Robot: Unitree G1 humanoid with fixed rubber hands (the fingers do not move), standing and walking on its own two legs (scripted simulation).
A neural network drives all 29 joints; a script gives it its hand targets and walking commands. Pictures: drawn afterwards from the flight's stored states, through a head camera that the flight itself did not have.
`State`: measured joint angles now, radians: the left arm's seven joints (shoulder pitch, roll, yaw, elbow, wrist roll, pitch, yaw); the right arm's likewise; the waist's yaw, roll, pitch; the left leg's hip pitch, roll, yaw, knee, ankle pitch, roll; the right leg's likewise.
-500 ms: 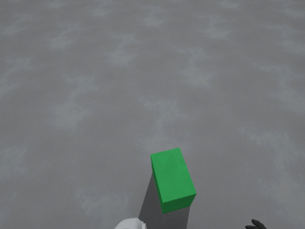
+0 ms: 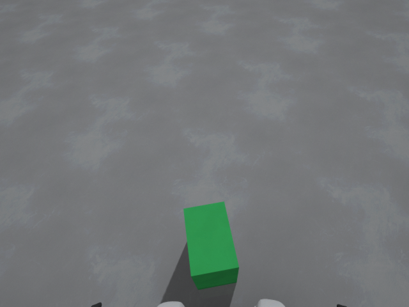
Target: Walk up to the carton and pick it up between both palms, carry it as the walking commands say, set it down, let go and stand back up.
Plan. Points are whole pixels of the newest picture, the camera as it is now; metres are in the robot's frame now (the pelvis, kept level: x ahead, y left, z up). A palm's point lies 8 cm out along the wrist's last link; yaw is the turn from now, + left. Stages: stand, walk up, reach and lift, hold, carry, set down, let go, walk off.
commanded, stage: walk up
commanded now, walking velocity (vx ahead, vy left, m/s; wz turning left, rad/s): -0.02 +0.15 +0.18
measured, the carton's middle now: (210, 246) +0.42 +0.03 -0.62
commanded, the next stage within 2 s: stand in 1.10 s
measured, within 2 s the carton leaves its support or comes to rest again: neither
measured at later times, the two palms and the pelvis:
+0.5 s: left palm out of the picture +0.02 +0.29 -0.13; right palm out of the picture +0.10 -0.20 -0.10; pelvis -0.01 +0.04 +0.01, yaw +5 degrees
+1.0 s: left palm out of the picture +0.02 +0.27 -0.12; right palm out of the picture +0.05 -0.24 -0.13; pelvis +0.01 +0.02 +0.01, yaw +4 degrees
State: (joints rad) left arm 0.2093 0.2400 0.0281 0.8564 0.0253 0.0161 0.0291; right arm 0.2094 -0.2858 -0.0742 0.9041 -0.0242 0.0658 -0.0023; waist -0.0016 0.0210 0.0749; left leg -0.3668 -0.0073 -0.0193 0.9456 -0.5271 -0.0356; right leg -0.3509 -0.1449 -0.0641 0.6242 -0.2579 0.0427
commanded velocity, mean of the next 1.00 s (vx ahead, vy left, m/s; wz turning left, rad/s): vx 0.00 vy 0.03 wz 0.08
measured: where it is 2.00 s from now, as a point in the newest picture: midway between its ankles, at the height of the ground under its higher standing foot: outside the picture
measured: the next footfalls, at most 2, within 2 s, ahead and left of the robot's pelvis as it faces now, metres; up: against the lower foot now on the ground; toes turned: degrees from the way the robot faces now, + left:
left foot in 0.36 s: +0.02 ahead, +0.16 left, +0.00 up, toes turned -2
right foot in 0.60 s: +0.06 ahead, -0.07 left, +0.00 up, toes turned +10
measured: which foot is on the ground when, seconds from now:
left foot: up 0.00-0.34, down 0.36-1.00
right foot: down 0.00-0.36, up 0.38-0.58, down 0.60-1.00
